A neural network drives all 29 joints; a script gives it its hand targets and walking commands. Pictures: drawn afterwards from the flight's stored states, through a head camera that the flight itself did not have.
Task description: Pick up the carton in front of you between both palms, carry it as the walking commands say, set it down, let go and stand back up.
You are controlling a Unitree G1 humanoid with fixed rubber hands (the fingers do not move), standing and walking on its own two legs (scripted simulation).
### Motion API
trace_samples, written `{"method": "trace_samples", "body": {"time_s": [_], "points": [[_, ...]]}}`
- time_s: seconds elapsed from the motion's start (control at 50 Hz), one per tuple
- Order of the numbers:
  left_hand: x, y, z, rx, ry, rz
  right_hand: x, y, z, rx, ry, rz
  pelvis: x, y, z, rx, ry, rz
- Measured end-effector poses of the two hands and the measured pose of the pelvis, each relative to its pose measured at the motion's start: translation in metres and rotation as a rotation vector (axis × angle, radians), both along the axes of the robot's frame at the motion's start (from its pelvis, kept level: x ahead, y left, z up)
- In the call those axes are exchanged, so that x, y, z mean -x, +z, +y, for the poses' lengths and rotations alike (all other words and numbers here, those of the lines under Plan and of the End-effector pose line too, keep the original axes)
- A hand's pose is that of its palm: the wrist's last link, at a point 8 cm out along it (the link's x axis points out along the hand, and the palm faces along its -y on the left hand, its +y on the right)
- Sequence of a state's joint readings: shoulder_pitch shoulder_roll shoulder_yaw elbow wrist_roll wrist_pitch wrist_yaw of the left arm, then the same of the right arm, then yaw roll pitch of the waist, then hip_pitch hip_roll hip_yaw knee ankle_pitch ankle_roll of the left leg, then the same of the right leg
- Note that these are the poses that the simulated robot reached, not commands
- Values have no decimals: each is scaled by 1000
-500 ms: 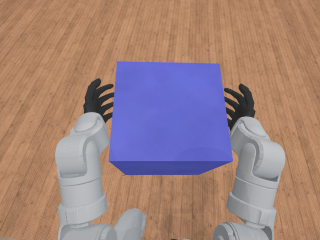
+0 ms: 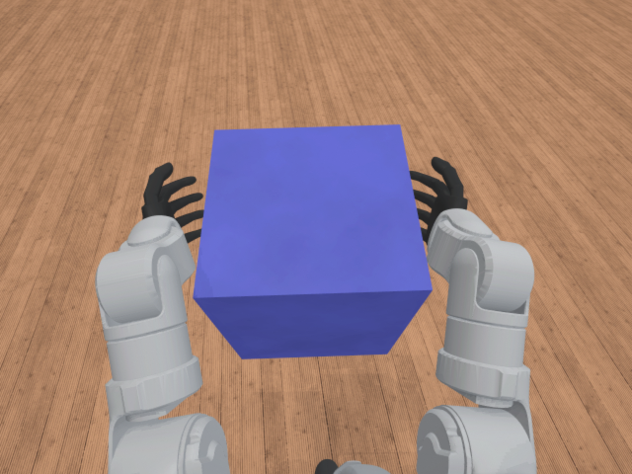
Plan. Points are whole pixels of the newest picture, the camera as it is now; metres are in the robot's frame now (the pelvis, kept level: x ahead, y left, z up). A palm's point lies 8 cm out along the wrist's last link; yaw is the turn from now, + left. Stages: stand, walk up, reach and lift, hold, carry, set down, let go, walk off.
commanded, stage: carry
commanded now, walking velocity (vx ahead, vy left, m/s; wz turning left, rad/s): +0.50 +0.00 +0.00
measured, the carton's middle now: (311, 256) +0.37 -0.03 +0.08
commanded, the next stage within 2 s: none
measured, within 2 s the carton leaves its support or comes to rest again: neither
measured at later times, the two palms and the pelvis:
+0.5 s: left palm (181, 125) +0.64 +0.16 +0.10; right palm (357, 119) +0.65 -0.14 +0.10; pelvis +0.35 +0.01 +0.01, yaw +0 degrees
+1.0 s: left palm (217, 51) +0.91 +0.12 +0.10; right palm (354, 51) +0.92 -0.18 +0.09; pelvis +0.69 -0.03 +0.00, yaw +1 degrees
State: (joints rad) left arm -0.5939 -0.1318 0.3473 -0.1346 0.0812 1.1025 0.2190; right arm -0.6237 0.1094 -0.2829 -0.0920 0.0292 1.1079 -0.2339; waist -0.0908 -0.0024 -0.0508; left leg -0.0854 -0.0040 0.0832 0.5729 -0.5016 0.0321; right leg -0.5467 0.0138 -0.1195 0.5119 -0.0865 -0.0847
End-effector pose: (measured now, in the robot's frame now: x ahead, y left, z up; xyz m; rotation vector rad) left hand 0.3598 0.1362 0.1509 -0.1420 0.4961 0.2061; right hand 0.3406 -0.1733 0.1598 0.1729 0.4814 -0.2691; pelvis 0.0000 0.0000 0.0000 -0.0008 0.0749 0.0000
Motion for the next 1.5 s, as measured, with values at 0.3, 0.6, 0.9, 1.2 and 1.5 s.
{"method": "trace_samples", "body": {"time_s": [0.3, 0.6, 0.9, 1.2, 1.5], "points": [[-146, -30, 23, 39, 122, 145, -197, -48, 31, -44, 114, 153, -191, 28, -21, -35, 32, 33], [-328, -56, 21, -42, -106, 195, -333, -64, 31, 39, 69, 201, -415, 21, 21, -11, -35, 4], [-488, -32, -4, -40, -63, 81, -504, -43, 6, 31, 100, 85, -629, 10, -13, 1, -14, -34], [-647, -35, -19, -34, 13, 184, -687, -49, -8, 20, 181, 182, -797, 32, -44, -16, 29, -12], [-871, -64, 21, 6, -67, 176, -886, -65, 31, 64, 104, 185, -1005, 6, 9, -12, -25, -16]]}}
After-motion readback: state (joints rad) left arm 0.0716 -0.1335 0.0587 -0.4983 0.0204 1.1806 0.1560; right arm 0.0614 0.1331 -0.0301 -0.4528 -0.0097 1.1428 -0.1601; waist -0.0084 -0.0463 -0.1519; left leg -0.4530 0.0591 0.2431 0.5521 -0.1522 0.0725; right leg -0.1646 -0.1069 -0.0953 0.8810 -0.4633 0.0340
